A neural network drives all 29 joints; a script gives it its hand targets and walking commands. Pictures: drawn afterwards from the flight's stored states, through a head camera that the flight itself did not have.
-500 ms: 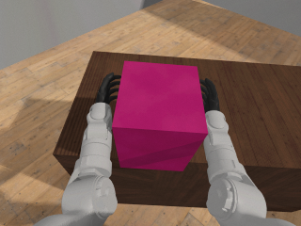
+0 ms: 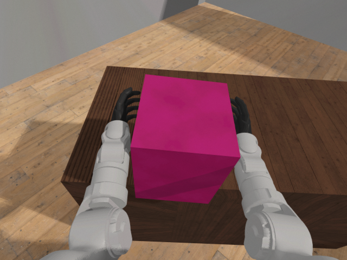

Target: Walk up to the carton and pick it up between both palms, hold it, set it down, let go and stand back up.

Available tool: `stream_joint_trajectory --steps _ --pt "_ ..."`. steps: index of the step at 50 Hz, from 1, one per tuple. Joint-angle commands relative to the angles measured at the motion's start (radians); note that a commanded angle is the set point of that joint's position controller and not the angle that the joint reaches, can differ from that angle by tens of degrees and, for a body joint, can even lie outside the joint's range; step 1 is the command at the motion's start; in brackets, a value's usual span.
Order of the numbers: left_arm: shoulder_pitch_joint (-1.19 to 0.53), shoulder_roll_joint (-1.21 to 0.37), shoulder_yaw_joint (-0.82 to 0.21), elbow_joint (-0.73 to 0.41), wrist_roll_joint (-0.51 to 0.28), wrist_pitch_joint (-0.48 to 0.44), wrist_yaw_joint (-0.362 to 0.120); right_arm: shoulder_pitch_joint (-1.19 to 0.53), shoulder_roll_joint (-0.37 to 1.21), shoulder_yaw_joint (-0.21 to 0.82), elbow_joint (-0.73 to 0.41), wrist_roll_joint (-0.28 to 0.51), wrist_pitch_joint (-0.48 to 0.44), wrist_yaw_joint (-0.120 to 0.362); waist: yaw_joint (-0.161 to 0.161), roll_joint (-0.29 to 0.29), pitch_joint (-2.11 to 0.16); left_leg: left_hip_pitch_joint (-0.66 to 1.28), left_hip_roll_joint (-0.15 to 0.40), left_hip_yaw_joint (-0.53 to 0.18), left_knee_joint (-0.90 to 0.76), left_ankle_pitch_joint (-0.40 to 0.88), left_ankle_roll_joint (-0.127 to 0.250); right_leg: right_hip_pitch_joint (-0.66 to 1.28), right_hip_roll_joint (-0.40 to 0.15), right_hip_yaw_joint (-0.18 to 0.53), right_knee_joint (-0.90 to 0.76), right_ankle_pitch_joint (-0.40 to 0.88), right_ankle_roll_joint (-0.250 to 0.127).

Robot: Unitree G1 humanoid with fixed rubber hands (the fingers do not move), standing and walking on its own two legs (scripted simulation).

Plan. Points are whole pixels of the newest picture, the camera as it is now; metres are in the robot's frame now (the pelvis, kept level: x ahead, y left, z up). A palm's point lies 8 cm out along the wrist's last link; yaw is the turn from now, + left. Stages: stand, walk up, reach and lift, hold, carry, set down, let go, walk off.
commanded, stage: reach and lift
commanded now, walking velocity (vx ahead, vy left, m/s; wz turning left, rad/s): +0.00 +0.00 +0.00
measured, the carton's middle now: (179, 143) +0.38 +0.00 +0.04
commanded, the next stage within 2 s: none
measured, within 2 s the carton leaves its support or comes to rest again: neither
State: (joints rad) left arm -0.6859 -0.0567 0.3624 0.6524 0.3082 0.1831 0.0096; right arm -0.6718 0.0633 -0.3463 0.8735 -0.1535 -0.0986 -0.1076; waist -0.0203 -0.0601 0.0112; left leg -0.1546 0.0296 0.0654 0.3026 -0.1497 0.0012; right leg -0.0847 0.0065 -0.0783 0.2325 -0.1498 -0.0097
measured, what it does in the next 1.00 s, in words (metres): stands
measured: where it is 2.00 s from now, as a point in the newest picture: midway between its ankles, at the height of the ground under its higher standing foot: outside the picture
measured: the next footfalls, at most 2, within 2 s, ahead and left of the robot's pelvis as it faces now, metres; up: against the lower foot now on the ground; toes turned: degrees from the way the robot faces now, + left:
none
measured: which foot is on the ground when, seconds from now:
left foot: down 0.00-1.00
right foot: down 0.00-1.00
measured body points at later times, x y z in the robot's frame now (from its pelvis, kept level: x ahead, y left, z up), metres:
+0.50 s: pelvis -0.02 +0.00 +0.00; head -0.04 +0.05 +0.45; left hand +0.40 +0.16 +0.15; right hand +0.39 -0.13 +0.15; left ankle +0.01 +0.11 -0.75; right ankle -0.02 -0.11 -0.75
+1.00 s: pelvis -0.02 +0.00 +0.00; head -0.06 +0.04 +0.44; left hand +0.37 +0.16 +0.19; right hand +0.37 -0.14 +0.18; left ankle +0.01 +0.11 -0.75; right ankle -0.02 -0.11 -0.75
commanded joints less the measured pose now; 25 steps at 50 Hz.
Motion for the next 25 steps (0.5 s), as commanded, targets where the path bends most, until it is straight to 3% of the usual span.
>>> stream_joint_trajectory --steps 1,5,10,13,19,25 --pt "-0.488 -0.527 -0.365 -0.071 -0.058 0.034 -0.095 -0.645 0.477 0.365 -0.19 0.045 -0.032 0.098 0.0 0.059 -0.455 0.196 -0.036 0.004 0.036 0.349 -0.025 0.147 0.024 -0.008 0.048 0.42 0.049" --pt "-0.509 -0.512 -0.349 -0.07 -0.055 0.085 -0.104 -0.677 0.461 0.365 -0.195 0.064 0.012 0.091 0.0 0.04 -0.391 0.181 -0.039 0.005 0.005 0.233 -0.011 0.129 0.021 -0.007 0.029 0.304 0.053" --pt "-0.542 -0.47 -0.279 -0.035 -0.027 0.154 -0.126 -0.696 0.432 0.298 -0.14 0.053 0.069 0.089 0.0 0.019 -0.263 0.143 -0.041 0.021 -0.053 0.044 0.011 0.101 0.009 -0.007 -0.004 0.106 0.057" --pt "-0.57 -0.458 -0.253 -0.029 -0.015 0.181 -0.135 -0.717 0.414 0.255 -0.12 0.046 0.083 0.092 -0.005 0.03 -0.234 0.147 -0.039 0.028 -0.072 -0.006 0.011 0.083 0.007 -0.014 -0.015 0.033 0.056" --pt "-0.598 -0.481 -0.285 -0.069 -0.023 0.205 -0.128 -0.76 0.385 0.236 -0.133 0.063 0.073 0.097 -0.028 0.085 -0.3 0.244 -0.033 0.019 -0.038 0.095 -0.018 0.042 0.02 -0.04 -0.014 0.046 0.044" --pt "-0.553 -0.508 -0.358 -0.161 -0.043 0.242 -0.114 -0.752 0.368 0.31 -0.189 0.123 0.076 0.085 -0.046 0.103 -0.358 0.343 -0.028 -0.003 0.021 0.272 -0.048 0.044 0.039 -0.048 -0.006 0.141 0.039"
